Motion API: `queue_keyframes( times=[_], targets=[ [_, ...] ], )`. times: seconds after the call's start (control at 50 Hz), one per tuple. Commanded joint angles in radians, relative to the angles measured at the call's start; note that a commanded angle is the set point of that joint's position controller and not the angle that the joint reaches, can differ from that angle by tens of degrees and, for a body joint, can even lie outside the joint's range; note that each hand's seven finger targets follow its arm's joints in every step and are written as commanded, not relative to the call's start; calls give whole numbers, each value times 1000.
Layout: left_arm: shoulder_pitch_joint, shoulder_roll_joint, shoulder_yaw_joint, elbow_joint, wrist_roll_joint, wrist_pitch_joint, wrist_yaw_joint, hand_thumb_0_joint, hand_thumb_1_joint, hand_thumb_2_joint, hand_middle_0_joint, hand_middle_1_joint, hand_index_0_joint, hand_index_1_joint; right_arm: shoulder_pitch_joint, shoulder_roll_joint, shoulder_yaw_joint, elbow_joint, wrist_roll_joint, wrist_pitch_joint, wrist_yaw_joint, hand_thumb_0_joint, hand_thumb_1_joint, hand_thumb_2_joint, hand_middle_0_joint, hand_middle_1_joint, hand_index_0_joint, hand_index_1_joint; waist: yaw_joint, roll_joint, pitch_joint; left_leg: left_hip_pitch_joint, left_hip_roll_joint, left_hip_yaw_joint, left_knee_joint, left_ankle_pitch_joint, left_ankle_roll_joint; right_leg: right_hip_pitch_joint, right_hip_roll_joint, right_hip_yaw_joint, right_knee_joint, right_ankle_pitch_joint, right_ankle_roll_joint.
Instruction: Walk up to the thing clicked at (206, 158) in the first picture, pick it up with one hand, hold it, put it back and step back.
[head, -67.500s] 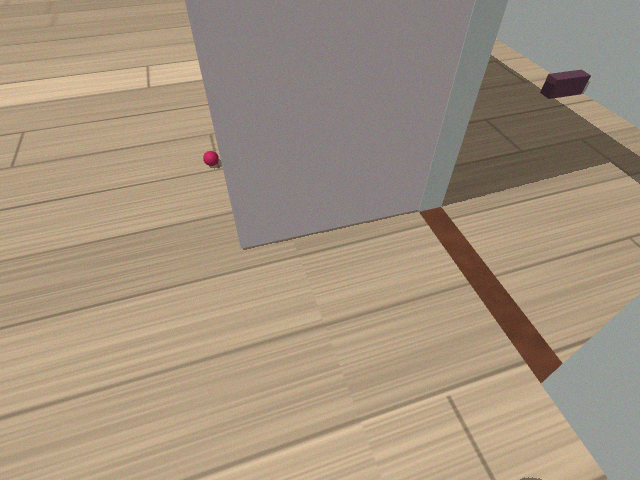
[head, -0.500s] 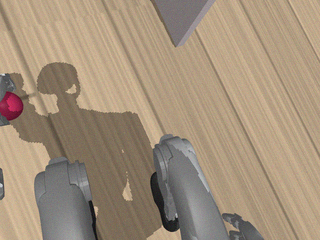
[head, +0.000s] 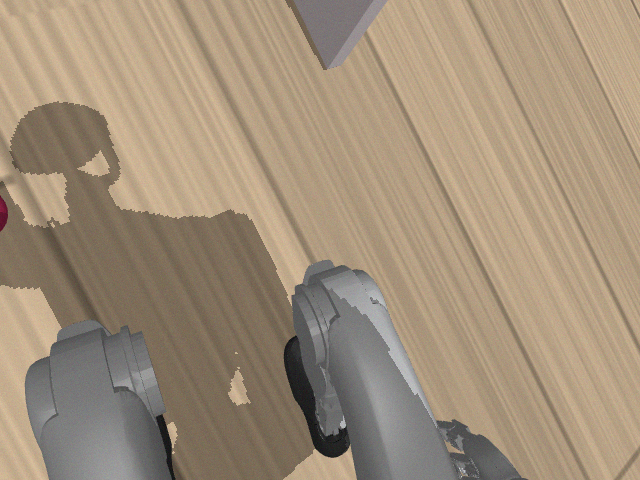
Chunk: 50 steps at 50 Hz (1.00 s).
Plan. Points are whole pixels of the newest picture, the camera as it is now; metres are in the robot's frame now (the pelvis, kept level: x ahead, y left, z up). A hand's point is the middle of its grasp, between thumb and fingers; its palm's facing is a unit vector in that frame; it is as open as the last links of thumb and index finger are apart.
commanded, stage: rest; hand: left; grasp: from above
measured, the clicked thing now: out of the picture +0.47 +0.31 -0.25
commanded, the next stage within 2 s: open in 0.90 s
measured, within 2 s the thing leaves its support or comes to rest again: rests again in 0.78 s
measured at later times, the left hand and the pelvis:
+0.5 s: hand out of the picture +0.46 +0.32 -0.23, palm faces -0.43 -0.12 -0.89, open 9.8 cm; pelvis +0.00 +0.01 -0.01, yaw -2 degrees
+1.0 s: hand out of the picture +0.46 +0.32 -0.23, palm faces -0.43 -0.12 -0.89, open 9.7 cm; pelvis -0.01 +0.01 -0.01, yaw -4 degrees
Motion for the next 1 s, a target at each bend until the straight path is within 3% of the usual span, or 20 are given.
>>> queue_keyframes(
  times=[0.0, 0.1, 0.14, 0.16, 0.22, 0.24, 0.36, 0.4, 0.52, 0.54, 0.64, 0.68, 0.7, 0.74, 0.78, 0.84, 0.9, 0.92, 0.98],
  targets=[
    [-300, 277, 21, -136, -15, 1, 58, 0, 687, 752, -1024, -715, -1046, -691, 214, -286, -83, 11, -7, -6, -9, 0, -908, -900, 200, 300, 200, 300, -26, 411, -692, 557, 15, 142, -211, 254, 61, 342, 13, -137, -215, 314, -91],
    [-272, 280, 18, -82, -19, 13, 74, 0, 702, 749, -1028, -719, -1054, -692, 203, -290, -68, 11, -11, -18, 1, 0, -908, -900, 200, 300, 200, 300, -25, 412, -684, 538, 17, 138, -206, 247, 62, 362, 18, -139, -213, 313, -89],
    [-319, 317, 34, -121, -14, 9, 79, 0, 724, 751, -1038, -727, -1065, -699, 211, -306, -67, 0, -19, -24, 4, 0, -908, -900, 200, 300, 200, 300, -43, 433, -681, 547, 18, 134, -197, 262, 59, 359, 17, -147, -206, 324, -93],
    [-277, 286, 15, -69, -16, 15, 78, 0, 708, 748, -1037, -712, -1060, -687, 198, -295, -60, 5, -17, -23, 6, 0, -908, -900, 200, 300, 200, 300, -30, 433, -677, 538, 16, 132, -214, 240, 59, 358, 20, -146, -208, 302, -93],
    [-291, 325, 32, -86, -14, 9, 85, 0, 709, 742, -1030, -720, -1056, -692, 188, -310, -58, -10, -21, -29, 5, 0, -907, -901, 200, 300, 200, 300, -38, 419, -657, 524, 19, 126, -206, 225, 60, 349, 22, -155, -210, 287, -95],
    [-302, 302, 10, -85, -12, 8, 83, 0, 723, 746, -1042, -716, -1068, -689, 193, -308, -55, -7, -21, -32, 8, 0, -908, -901, 200, 300, 200, 300, -48, 429, -649, 522, 18, 129, -201, 216, 60, 350, 23, -153, -209, 286, -94],
    [-292, 324, 21, -51, -9, 6, 102, 0, 745, 739, -1052, -721, -1081, -691, 186, -312, -43, -8, -31, -41, 14, 0, -907, -901, 200, 300, 200, 300, -52, 451, -648, 543, 22, 113, -215, 223, 55, 352, 26, -167, -196, 291, -93],
    [-312, 312, 7, -48, -15, 7, 106, 0, 747, 749, -1056, -713, -1082, -685, 186, -321, -38, -8, -35, -48, 16, 0, -907, -901, 200, 300, 200, 300, -75, 436, -628, 534, 25, 111, -198, 229, 58, 343, 28, -170, -203, 304, -89],
    [-305, 344, 8, -21, -11, 8, 120, 0, 745, 729, -1059, -698, -1084, -671, 176, -330, -22, -9, -43, -61, 21, 0, -908, -902, 200, 300, 200, 300, -74, 452, -608, 527, 28, 104, -202, 216, 55, 348, 32, -177, -201, 288, -90],
    [-329, 340, 5, -18, -16, 4, 117, 0, 759, 718, -1069, -691, -1095, -663, 179, -341, -21, -17, -43, -65, 23, 0, -908, -902, 200, 300, 200, 300, -93, 440, -575, 509, 26, 103, -194, 204, 55, 329, 28, -181, -201, 275, -93],
    [-290, 387, 34, -10, -11, 0, 130, 0, 741, 732, -1062, -692, -1084, -669, 177, -339, -11, -10, -51, -67, 27, 0, -909, -904, 200, 301, 200, 301, -72, 463, -608, 536, 32, 95, -206, 215, 54, 365, 36, -182, -201, 288, -89],
    [-308, 329, -15, -3, -16, 1, 125, 0, 735, 736, -1053, -703, -1076, -678, 160, -334, -2, -27, -52, -75, 29, 0, -910, -904, 200, 301, 200, 301, -92, 443, -592, 516, 32, 96, -193, 215, 56, 363, 36, -182, -203, 296, -88],
    [-316, 349, -10, -2, -14, 1, 125, 0, 747, 735, -1059, -704, -1083, -678, 166, -338, -3, -18, -53, -78, 30, 0, -910, -903, 200, 300, 200, 300, -101, 438, -584, 511, 35, 94, -184, 208, 60, 356, 37, -182, -205, 297, -84],
    [-314, 332, -31, 12, -22, -3, 123, 0, 733, 701, -1063, -656, -1083, -635, 158, -348, 1, -29, -44, -83, 29, 0, -910, -904, 200, 301, 200, 300, -99, 430, -556, 503, 31, 87, -194, 200, 55, 335, 36, -190, -203, 276, -89],
    [-289, 370, -11, 21, -19, -6, 132, 0, 743, 714, -1070, -666, -1090, -645, 160, -349, 6, -24, -51, -82, 29, 0, -909, -903, 200, 300, 200, 300, -89, 439, -564, 511, 35, 83, -206, 187, 55, 351, 40, -194, -205, 268, -86],
    [-300, 334, -32, 37, -16, -6, 128, 0, 752, 680, -1058, -676, -1087, -646, 159, -346, 9, -30, -55, -90, 37, 0, -907, -902, 200, 300, 200, 300, -104, 443, -536, 521, 35, 77, -211, 182, 51, 327, 39, -200, -195, 262, -89],
    [-288, 374, -14, 58, -15, -6, 136, 0, 722, 681, -1053, -646, -1074, -624, 176, -356, 18, -24, -50, -94, 38, 0, -909, -903, 200, 300, 200, 300, -107, 411, -545, 501, 36, 79, -191, 213, 61, 368, 41, -190, -205, 300, -80],
    [-303, 352, -28, 62, -22, -7, 136, 0, 720, 668, -1046, -646, -1069, -621, 168, -359, 20, -35, -51, -97, 39, 0, -910, -904, 200, 300, 200, 300, -115, 409, -526, 494, 36, 76, -194, 211, 57, 353, 39, -195, -202, 292, -82],
    [-298, 362, -30, 89, -23, -12, 140, 0, 730, 650, -1064, -622, -1084, -601, 160, -358, 27, -34, -54, -101, 40, 0, -910, -904, 200, 300, 200, 300, -113, 405, -506, 483, 37, 73, -201, 170, 59, 340, 41, -198, -212, 254, -82]
  ],
)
